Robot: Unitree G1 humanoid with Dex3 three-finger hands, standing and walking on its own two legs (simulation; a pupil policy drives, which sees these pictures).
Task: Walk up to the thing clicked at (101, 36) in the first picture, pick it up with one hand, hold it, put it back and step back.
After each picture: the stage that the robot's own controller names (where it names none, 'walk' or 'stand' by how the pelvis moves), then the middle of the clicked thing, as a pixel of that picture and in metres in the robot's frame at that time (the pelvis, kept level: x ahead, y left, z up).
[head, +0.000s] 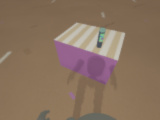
stand; (100, 38) +0.97 -0.11 -0.05
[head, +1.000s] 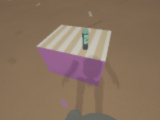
walk; (85, 40) +0.87 +0.12 -0.02
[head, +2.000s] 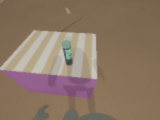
stand; (67, 54) +0.56 +0.22 -0.02
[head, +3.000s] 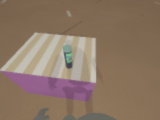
stand; (68, 57) +0.56 +0.20 -0.05
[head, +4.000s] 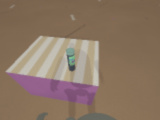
stand; (71, 60) +0.55 +0.19 -0.05
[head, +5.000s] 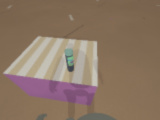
stand; (69, 61) +0.54 +0.20 -0.05
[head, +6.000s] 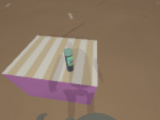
stand; (69, 61) +0.54 +0.20 -0.05
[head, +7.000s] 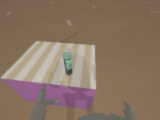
rise first; (68, 64) +0.53 +0.22 -0.05
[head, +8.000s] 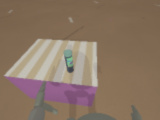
go down; (69, 62) +0.54 +0.22 -0.05
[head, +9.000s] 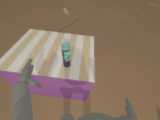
go down; (66, 56) +0.55 +0.20 -0.03
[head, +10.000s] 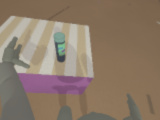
go down; (60, 49) +0.54 +0.20 +0.02
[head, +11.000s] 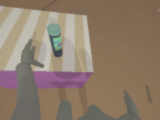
close in; (56, 43) +0.54 +0.21 +0.04
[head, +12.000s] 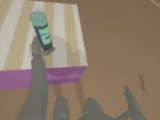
close; (44, 36) +0.55 +0.23 +0.07
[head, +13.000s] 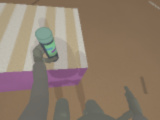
lift; (49, 48) +0.48 +0.19 +0.07
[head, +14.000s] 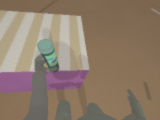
lift; (50, 58) +0.42 +0.21 +0.06
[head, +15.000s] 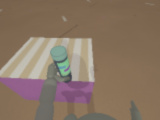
lift; (63, 67) +0.32 +0.15 +0.16
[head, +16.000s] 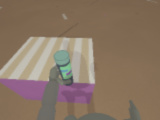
hold; (65, 70) +0.31 +0.15 +0.13
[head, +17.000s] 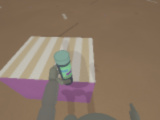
hold; (65, 70) +0.31 +0.15 +0.13
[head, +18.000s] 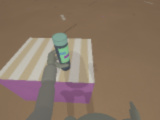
crouch; (63, 54) +0.39 +0.16 +0.18
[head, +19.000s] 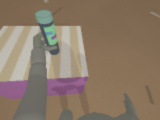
lower; (50, 36) +0.50 +0.20 +0.18
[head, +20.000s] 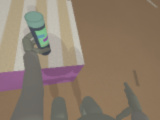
lower; (41, 38) +0.53 +0.21 +0.07
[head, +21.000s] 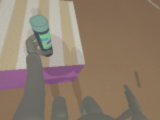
lower; (44, 40) +0.52 +0.20 +0.07
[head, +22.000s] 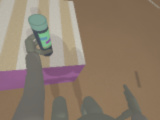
lower; (43, 39) +0.52 +0.20 +0.07
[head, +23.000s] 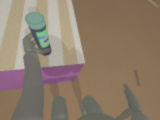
lower; (41, 38) +0.52 +0.21 +0.08
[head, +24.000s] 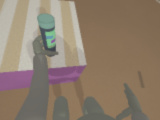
open; (49, 39) +0.52 +0.18 +0.07
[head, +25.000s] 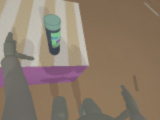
sink last; (53, 39) +0.52 +0.18 +0.07
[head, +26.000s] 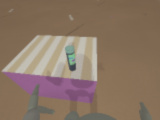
sink last; (71, 59) +0.52 +0.19 +0.01
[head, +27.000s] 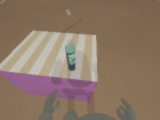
stand; (71, 59) +0.50 +0.18 +0.01
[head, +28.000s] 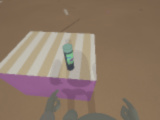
stand; (69, 58) +0.50 +0.18 +0.02
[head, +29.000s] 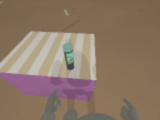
stand; (69, 58) +0.51 +0.19 +0.02
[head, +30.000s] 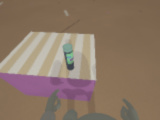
stand; (69, 58) +0.51 +0.19 +0.02
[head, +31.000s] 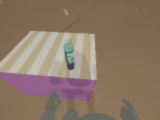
stand; (69, 58) +0.51 +0.18 +0.02
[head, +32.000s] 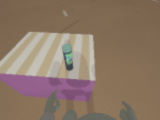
stand; (68, 58) +0.51 +0.19 +0.02
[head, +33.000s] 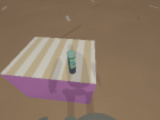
stand; (71, 63) +0.52 +0.17 -0.04
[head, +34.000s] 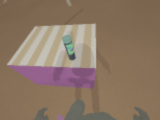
walk; (69, 49) +0.59 +0.22 -0.02
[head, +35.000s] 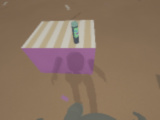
walk; (75, 33) +0.89 +0.22 -0.02
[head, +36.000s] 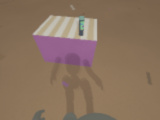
stand; (81, 26) +1.12 +0.18 -0.03
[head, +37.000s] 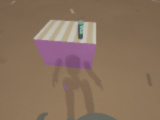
stand; (80, 30) +1.12 +0.17 -0.05
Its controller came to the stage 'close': yes
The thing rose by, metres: 0.21
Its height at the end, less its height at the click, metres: +0.00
